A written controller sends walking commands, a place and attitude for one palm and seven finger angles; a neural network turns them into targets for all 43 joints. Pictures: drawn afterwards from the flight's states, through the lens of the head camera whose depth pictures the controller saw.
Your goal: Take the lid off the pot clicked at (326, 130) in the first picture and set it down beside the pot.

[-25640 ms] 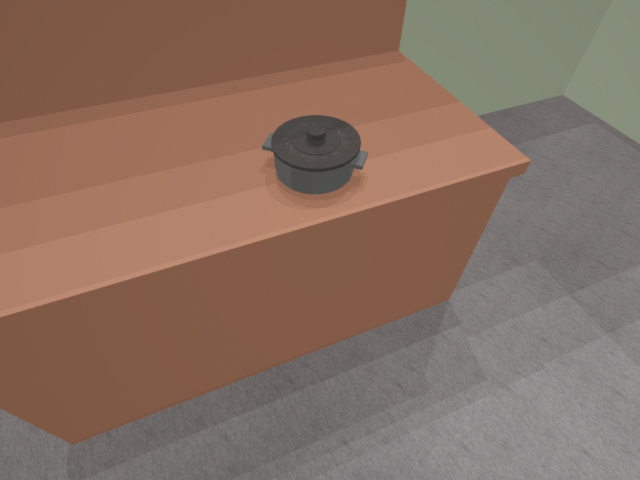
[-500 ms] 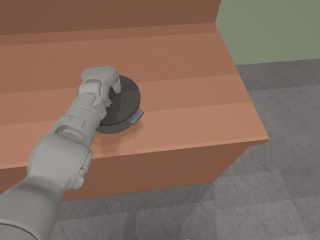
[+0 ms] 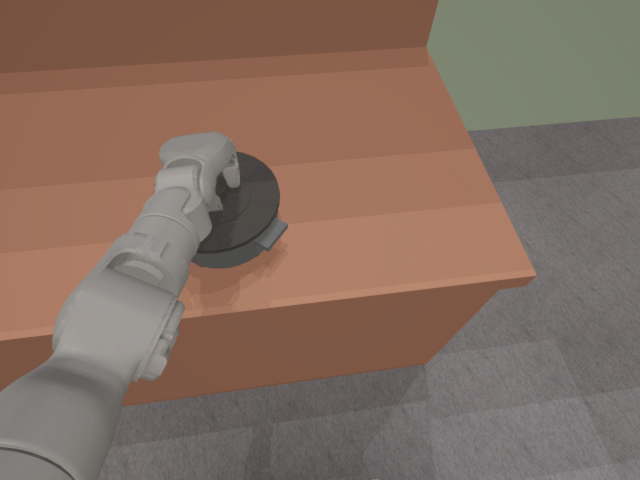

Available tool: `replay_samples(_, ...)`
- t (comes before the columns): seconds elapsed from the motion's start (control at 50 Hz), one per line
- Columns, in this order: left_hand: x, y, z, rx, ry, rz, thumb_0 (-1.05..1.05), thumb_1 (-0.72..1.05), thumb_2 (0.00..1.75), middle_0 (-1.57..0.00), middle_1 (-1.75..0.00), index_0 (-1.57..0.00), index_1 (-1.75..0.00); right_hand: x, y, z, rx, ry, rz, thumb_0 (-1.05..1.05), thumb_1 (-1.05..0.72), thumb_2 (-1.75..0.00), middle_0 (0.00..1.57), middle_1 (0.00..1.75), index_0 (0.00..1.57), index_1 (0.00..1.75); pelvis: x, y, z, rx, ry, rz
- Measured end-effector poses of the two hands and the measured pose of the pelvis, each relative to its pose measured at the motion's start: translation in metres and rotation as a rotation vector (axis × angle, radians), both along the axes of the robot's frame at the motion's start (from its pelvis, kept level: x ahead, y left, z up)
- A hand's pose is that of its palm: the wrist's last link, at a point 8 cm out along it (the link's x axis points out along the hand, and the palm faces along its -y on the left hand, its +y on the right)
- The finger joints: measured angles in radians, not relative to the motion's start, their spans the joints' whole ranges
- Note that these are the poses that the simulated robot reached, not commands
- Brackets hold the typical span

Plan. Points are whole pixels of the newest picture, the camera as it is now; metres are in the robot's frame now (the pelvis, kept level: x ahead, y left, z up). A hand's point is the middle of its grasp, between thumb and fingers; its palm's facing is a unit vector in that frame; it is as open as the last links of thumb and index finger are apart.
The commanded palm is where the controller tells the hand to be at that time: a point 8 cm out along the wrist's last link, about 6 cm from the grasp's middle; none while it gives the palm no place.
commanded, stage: close the fingers and squeeze the knob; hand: left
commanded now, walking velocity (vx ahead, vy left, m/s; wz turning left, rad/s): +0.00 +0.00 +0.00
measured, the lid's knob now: (213, 188) +0.53 +0.09 +0.01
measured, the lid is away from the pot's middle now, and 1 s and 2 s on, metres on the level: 0.01 0.01 0.01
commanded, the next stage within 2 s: lift the lid straight up in 0.36 s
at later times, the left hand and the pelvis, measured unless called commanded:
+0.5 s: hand (208, 193) +0.50 +0.09 +0.04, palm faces -0.39 -0.03 -0.92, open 6.7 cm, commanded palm +0.51 +0.09 +0.10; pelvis +0.00 +0.00 +0.00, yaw +1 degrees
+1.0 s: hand (210, 179) +0.50 +0.08 +0.06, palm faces -0.37 -0.05 -0.93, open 6.7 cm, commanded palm +0.51 +0.09 +0.14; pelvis +0.01 -0.01 +0.01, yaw +1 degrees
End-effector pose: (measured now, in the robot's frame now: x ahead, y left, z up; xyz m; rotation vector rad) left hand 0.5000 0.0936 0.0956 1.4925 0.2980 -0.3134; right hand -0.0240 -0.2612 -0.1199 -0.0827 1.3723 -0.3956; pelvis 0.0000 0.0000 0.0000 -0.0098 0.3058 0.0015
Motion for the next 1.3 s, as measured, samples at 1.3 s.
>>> replay_samples(1.3, -0.008, -0.009, 0.053, 0.017, -0.038, 0.010, 0.01, 0.42, 0.42, -0.70, -0.96, -0.74, -0.96, 0.043, -0.009, 0.000, 0.006, -0.135, 0.056, 0.01, -0.91, -0.90, 0.20, 0.29, 0.21, 0.30, 0.001, -0.007, 0.008, 0.012, -0.068, 0.016)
